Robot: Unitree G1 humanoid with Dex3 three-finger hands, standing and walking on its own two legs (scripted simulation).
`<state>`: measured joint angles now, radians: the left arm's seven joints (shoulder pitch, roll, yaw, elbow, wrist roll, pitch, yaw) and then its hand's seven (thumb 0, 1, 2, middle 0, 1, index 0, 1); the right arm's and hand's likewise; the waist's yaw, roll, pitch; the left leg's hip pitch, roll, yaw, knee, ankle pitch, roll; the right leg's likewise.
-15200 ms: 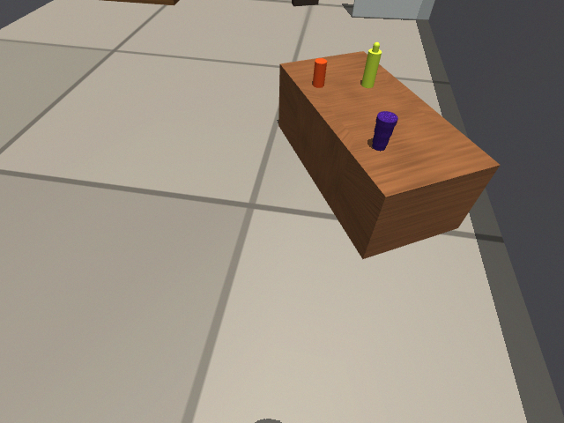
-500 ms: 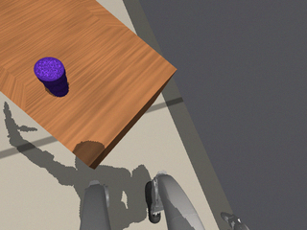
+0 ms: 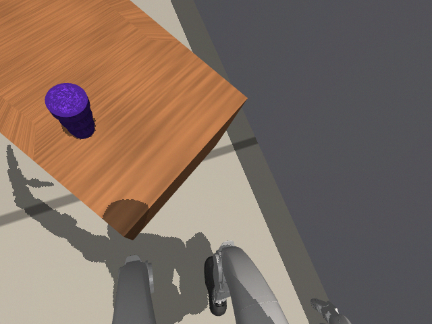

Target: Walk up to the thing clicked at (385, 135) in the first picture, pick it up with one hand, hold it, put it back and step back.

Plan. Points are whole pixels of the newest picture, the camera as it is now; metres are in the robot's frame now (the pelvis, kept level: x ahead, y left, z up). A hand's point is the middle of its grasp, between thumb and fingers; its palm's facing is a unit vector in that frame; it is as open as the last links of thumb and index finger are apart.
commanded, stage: go down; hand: left
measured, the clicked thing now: (75, 115) +0.55 +0.23 -0.18
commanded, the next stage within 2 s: approach in 0.70 s
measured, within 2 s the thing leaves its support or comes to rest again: neither
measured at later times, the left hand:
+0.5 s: hand out of the picture +0.48 +0.43 +0.08, palm faces +0.32 -0.95 -0.01, open 17.5 cm
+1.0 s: hand out of the picture +0.48 +0.42 +0.07, palm faces +0.32 -0.95 +0.03, open 17.6 cm
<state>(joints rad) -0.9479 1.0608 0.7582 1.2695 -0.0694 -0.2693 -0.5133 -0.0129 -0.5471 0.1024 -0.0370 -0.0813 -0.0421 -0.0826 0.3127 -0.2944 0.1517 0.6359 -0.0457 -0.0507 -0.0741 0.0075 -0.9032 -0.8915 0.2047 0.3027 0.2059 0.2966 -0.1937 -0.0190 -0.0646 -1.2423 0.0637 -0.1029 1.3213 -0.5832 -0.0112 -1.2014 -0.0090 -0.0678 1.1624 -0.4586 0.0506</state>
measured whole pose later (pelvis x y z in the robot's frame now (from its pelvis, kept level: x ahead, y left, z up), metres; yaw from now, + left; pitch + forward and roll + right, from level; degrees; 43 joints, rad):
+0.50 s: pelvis +0.00 +0.00 +0.00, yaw +0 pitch +28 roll -8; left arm -0.99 1.09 0.73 1.30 -0.06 -0.27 -0.51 -0.01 -0.55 0.10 -0.04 -0.08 -0.04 -0.08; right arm 0.32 -0.30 0.16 0.64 -0.05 -0.06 -0.07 0.01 -0.90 -0.89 0.20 0.30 0.21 0.30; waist -0.20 -0.02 -0.06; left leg -1.24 0.06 -0.11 1.32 -0.58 -0.01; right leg -1.20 -0.01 -0.07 1.15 -0.45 0.05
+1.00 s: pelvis +0.00 +0.01 +0.00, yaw +0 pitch +29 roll -8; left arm -1.01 1.07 0.71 1.35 -0.09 -0.30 -0.50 -0.01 -0.59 0.04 -0.04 -0.05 -0.06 -0.05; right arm 0.32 -0.30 0.16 0.63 -0.05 -0.06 -0.07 0.01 -0.88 -0.88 0.20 0.30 0.21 0.30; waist -0.19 -0.02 -0.06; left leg -1.27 0.06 -0.10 1.34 -0.58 0.00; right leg -1.22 -0.01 -0.06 1.17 -0.45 0.05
